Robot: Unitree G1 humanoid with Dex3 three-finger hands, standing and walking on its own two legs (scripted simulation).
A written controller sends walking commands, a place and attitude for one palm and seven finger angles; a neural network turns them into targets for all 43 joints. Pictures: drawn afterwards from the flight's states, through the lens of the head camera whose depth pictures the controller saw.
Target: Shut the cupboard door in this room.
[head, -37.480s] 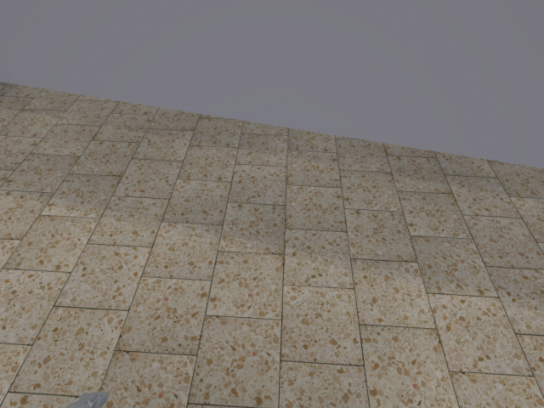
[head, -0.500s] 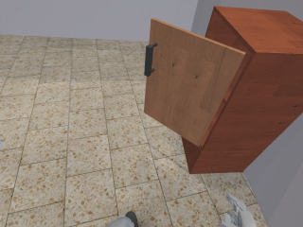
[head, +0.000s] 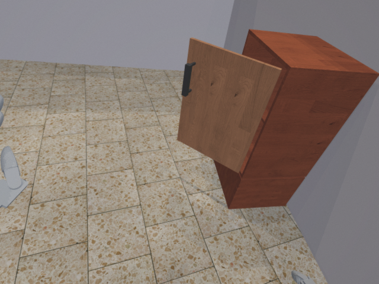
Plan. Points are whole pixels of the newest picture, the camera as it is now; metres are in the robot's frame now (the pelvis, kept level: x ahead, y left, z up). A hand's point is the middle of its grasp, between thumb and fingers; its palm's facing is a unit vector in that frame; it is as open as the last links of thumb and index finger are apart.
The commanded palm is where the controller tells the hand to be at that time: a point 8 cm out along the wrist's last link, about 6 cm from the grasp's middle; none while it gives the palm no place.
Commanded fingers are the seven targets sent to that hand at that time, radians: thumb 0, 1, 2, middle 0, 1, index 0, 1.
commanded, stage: stop stepping back and stand still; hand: left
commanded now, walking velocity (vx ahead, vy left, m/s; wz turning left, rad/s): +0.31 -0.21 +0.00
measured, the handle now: (189, 79) +1.00 +0.12 -0.01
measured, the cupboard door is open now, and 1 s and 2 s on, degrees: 48 48 48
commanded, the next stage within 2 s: let the arm hang, fingers relaxed in 1.32 s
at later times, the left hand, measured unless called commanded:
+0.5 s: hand out of the picture +0.06 +0.30 +0.20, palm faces +0.55 -0.75 -0.37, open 7.4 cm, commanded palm +0.01 +0.32 +0.19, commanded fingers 0.00 0.90 0.90 -0.20 -0.30 -0.20 -0.30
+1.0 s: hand out of the picture +0.12 +0.29 +0.17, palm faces +0.45 -0.76 -0.47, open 7.4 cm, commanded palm +0.06 +0.33 +0.19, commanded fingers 0.00 0.90 0.90 -0.20 -0.30 -0.20 -0.30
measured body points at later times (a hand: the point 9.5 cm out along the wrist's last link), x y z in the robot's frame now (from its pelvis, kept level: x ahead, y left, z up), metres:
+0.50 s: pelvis -0.13 +0.02 +0.01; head -0.17 +0.02 +0.46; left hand +0.03 +0.34 +0.22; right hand -0.01 -0.23 -0.09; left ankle -0.07 +0.17 -0.67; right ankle -0.16 -0.06 -0.73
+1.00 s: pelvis -0.08 +0.03 +0.00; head -0.07 +0.03 +0.45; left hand +0.09 +0.33 +0.20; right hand +0.06 -0.20 -0.10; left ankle -0.07 +0.15 -0.73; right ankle -0.11 -0.06 -0.73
